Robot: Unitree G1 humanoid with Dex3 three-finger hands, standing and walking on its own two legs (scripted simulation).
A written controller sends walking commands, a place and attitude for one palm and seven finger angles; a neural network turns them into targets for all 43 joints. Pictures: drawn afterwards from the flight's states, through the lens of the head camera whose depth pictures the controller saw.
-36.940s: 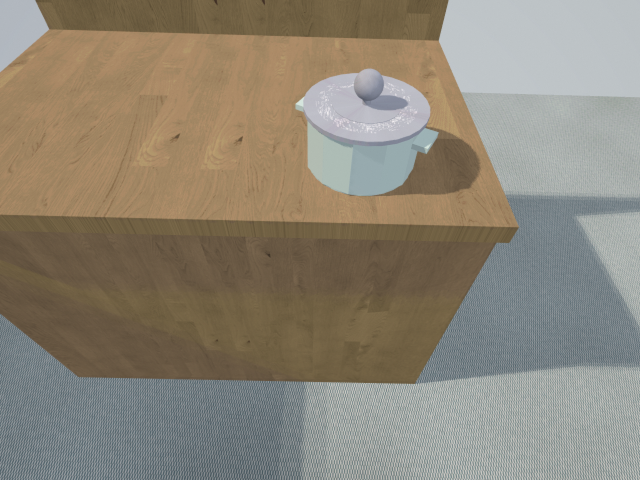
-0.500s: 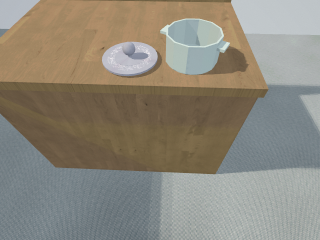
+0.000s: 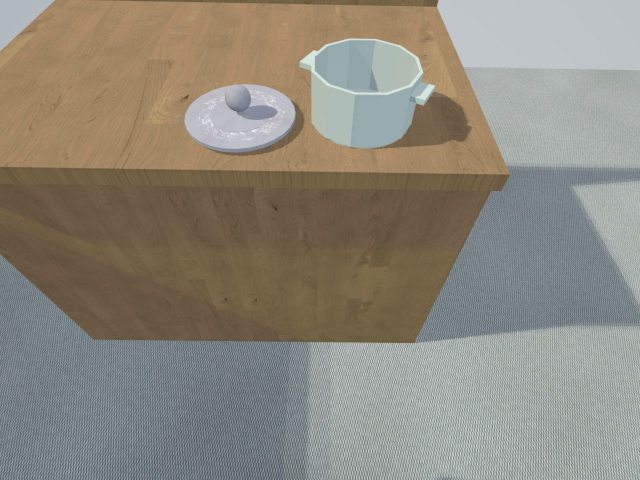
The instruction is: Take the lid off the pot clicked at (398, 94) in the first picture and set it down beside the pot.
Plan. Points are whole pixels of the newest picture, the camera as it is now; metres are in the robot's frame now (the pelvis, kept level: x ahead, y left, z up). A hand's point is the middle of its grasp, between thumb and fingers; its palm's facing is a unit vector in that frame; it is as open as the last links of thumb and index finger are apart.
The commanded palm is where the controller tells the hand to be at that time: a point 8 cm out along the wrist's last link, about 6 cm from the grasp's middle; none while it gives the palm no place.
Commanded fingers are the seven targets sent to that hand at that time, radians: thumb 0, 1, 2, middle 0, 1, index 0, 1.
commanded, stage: let the arm hang, fingers relaxed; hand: left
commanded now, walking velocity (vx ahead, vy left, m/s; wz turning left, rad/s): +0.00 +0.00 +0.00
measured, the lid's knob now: (237, 98) +0.72 +0.18 +0.07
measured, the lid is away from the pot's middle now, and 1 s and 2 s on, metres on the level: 0.23 0.23 0.23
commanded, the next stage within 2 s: look to check the result in 1.00 s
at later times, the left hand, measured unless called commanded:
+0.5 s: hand out of the picture -0.06 +0.17 -0.17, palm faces +0.04 -0.99 -0.16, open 7.4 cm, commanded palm none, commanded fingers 0.00 0.90 0.90 -0.20 -0.30 -0.20 -0.30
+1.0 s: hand out of the picture -0.05 +0.18 -0.17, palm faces +0.05 -0.98 -0.18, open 7.3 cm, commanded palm none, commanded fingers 0.00 0.90 0.90 -0.20 -0.30 -0.20 -0.30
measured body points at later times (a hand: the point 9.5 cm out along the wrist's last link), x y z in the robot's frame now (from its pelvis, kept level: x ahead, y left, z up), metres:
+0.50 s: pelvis -0.04 +0.01 +0.00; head -0.03 +0.02 +0.45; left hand -0.06 +0.22 -0.16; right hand -0.08 -0.19 -0.15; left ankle -0.08 +0.12 -0.74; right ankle -0.03 -0.10 -0.74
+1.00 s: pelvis -0.04 +0.02 +0.00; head -0.03 +0.02 +0.45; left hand -0.05 +0.23 -0.16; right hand -0.06 -0.18 -0.16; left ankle -0.08 +0.12 -0.74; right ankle -0.03 -0.10 -0.74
